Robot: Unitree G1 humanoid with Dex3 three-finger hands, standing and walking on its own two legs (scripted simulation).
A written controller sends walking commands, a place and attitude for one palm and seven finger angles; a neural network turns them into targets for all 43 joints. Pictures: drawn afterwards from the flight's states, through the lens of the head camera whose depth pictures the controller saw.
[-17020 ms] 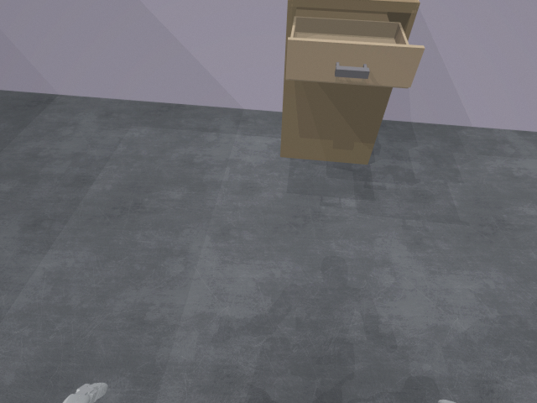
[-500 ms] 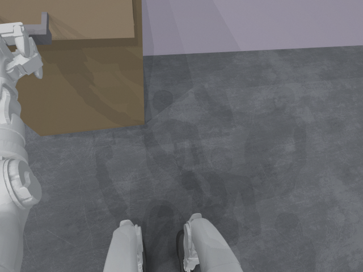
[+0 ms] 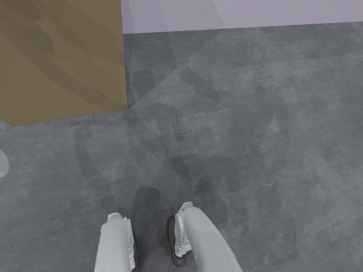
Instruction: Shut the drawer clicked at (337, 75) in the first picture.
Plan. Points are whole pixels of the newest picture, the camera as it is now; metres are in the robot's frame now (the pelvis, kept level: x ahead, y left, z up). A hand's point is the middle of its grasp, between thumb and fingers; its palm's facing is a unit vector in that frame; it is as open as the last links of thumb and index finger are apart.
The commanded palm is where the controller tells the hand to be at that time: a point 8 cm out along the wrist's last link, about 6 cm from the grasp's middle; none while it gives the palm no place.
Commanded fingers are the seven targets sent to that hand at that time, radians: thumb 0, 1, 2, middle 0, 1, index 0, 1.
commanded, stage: push the drawer shut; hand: left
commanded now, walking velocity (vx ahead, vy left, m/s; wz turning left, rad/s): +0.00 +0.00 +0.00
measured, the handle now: out of the picture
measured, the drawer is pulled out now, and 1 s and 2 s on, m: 0.00 0.00 0.00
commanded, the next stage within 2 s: pull the fist back off the drawer in 0.10 s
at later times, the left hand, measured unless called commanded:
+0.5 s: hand out of the picture +0.58 +0.26 +0.07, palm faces +0.10 -0.99 -0.04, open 3.2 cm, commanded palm +0.59 +0.25 +0.07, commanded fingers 0.00 0.90 0.90 -1.40 -1.60 -1.40 -1.60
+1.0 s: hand out of the picture +0.56 +0.26 +0.07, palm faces +0.13 -0.99 -0.02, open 3.3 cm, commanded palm +0.54 +0.27 +0.07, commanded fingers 0.00 0.90 0.90 -1.40 -1.60 -1.40 -1.60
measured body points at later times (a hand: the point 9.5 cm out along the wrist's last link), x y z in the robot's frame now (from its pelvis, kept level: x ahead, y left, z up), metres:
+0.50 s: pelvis -0.02 +0.00 -0.01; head +0.20 +0.07 +0.38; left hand +0.57 +0.32 +0.08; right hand -0.06 -0.25 -0.09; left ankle +0.03 +0.09 -0.61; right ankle +0.04 -0.12 -0.61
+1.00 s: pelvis +0.02 +0.01 +0.02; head +0.21 +0.05 +0.43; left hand +0.55 +0.31 +0.07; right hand +0.01 -0.25 -0.08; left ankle +0.03 +0.09 -0.61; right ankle +0.04 -0.12 -0.61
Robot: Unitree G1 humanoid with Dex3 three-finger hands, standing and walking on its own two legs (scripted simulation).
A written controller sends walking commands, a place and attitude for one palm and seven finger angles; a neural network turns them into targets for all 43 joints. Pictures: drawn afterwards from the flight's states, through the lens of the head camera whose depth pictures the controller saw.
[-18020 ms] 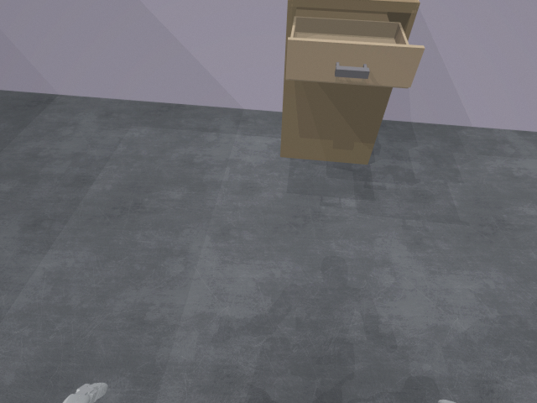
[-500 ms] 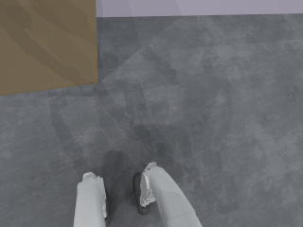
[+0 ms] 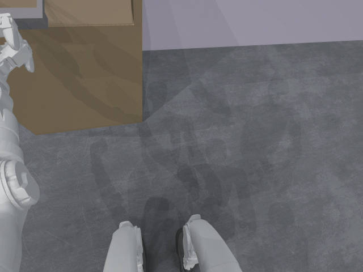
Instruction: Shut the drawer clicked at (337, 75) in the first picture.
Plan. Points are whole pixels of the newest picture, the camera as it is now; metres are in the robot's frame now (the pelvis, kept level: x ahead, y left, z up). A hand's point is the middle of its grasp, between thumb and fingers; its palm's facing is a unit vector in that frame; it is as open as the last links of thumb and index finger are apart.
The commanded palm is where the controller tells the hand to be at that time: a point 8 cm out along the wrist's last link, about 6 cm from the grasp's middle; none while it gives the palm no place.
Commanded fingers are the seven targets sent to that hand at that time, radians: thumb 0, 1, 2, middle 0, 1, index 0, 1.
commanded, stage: draw the hand back to the body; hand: left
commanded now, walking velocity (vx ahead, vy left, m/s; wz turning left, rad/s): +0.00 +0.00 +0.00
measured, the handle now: (13, 9) +0.64 +0.28 +0.05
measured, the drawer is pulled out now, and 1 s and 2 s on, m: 0.00 0.00 0.00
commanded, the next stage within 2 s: step back with the hand held close in 1.38 s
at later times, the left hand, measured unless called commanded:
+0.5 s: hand out of the picture +0.39 +0.24 +0.14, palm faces +0.11 -0.99 -0.05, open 3.3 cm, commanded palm +0.35 +0.28 +0.15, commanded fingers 0.00 0.90 0.90 -1.40 -1.60 -1.40 -1.60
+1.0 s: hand out of the picture +0.25 +0.23 +0.23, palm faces +0.40 -0.86 -0.33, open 3.3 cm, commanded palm +0.19 +0.27 +0.25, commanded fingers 0.00 0.90 0.90 -1.40 -1.60 -1.40 -1.60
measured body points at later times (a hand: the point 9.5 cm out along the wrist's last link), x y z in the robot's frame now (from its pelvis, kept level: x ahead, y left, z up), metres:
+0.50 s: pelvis +0.03 -0.01 +0.07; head +0.09 +0.01 +0.51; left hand +0.38 +0.29 +0.15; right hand +0.16 -0.25 -0.04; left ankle +0.01 +0.08 -0.63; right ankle +0.02 -0.13 -0.63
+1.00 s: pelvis +0.03 -0.03 +0.11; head +0.02 -0.05 +0.56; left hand +0.22 +0.27 +0.25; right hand +0.24 -0.23 +0.03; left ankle +0.01 +0.08 -0.63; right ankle +0.02 -0.13 -0.63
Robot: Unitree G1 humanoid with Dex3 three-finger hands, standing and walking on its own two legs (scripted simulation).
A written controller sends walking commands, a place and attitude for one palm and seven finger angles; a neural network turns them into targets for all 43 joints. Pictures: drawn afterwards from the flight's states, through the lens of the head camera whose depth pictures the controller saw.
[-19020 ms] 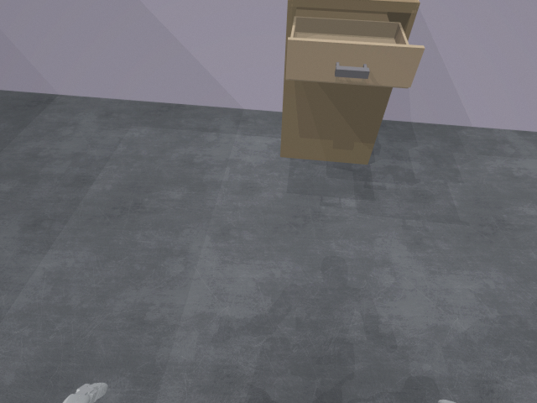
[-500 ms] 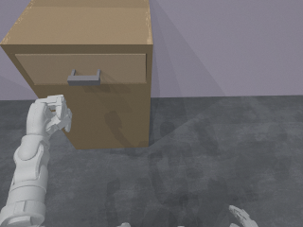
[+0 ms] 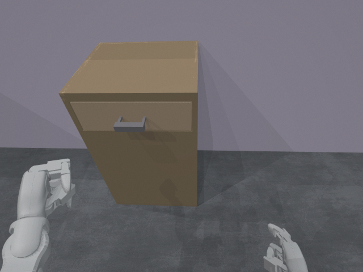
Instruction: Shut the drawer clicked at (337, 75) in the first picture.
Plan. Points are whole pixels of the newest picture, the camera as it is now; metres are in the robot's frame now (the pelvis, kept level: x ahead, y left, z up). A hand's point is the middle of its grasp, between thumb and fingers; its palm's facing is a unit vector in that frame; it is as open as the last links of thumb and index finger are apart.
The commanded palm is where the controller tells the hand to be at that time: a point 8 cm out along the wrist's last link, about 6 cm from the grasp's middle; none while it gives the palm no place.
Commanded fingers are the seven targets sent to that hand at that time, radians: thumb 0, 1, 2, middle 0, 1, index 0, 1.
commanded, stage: draw the hand back to the body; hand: left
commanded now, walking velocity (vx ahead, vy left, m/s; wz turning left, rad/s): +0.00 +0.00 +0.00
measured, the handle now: (131, 122) +0.62 +0.27 -0.06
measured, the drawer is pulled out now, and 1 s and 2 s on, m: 0.00 0.00 0.00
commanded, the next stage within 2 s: step back with the hand held close in 0.38 s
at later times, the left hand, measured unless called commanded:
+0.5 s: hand (51, 213) +0.17 +0.23 +0.16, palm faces +0.40 -0.83 -0.39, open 3.3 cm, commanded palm +0.12 +0.27 +0.17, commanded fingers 0.00 0.90 0.90 -1.40 -1.60 -1.40 -1.60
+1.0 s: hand (24, 226) +0.14 +0.26 +0.15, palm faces +0.32 -0.80 -0.50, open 3.2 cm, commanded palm +0.08 +0.30 +0.17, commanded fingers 0.00 0.90 0.90 -1.40 -1.60 -1.40 -1.60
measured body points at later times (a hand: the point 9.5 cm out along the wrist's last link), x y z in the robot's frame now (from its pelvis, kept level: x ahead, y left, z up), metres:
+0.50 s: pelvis -0.01 -0.01 +0.00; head -0.03 -0.05 +0.45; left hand +0.14 +0.27 +0.18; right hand +0.18 -0.23 -0.09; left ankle -0.01 +0.10 -0.74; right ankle -0.02 -0.10 -0.74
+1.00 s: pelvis -0.05 +0.02 +0.00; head -0.03 +0.01 +0.45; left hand +0.12 +0.30 +0.18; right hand +0.13 -0.22 -0.09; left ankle -0.01 +0.10 -0.74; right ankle -0.02 -0.10 -0.74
